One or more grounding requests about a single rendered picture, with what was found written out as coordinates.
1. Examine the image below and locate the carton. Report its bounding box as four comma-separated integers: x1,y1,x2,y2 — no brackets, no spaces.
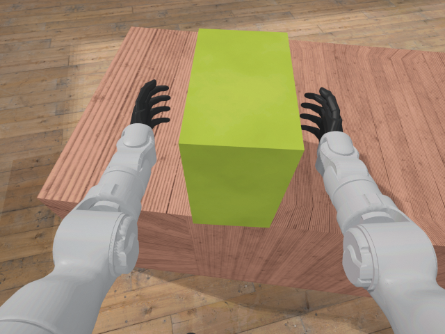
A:
179,29,305,228

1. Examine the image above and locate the robot right forearm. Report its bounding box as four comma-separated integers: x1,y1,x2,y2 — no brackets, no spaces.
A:
315,131,437,277

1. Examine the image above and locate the robot right hand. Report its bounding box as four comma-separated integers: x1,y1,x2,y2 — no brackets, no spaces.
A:
300,87,343,142

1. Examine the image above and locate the robot left upper arm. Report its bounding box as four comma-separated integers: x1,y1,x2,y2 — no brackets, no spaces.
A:
0,210,139,334

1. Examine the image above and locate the robot right upper arm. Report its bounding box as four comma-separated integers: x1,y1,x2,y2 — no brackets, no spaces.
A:
342,221,445,334

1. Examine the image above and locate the pedestal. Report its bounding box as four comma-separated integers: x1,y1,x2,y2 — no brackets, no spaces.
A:
37,26,445,298

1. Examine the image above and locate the robot left forearm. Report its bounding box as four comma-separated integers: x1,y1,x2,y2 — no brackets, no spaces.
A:
53,123,156,265

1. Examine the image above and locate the robot left hand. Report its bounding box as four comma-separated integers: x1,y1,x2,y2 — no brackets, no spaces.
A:
130,79,170,129

